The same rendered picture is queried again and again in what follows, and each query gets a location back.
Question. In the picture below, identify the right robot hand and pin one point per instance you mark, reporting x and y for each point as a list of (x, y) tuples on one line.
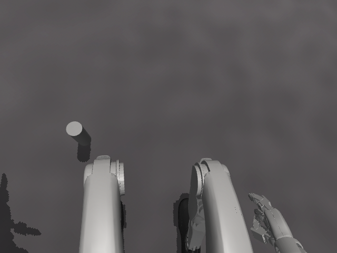
[(276, 225)]

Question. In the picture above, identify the right robot arm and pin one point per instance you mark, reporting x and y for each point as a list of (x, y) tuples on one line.
[(288, 245)]

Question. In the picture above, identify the can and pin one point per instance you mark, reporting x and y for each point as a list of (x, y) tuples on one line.
[(78, 133)]

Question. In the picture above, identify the right robot foot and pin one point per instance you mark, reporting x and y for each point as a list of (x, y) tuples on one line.
[(183, 222)]

